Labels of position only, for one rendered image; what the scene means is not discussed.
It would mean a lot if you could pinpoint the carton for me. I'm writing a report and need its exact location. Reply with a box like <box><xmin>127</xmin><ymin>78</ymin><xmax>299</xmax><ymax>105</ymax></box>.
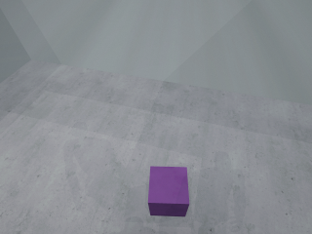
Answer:
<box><xmin>147</xmin><ymin>166</ymin><xmax>190</xmax><ymax>217</ymax></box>

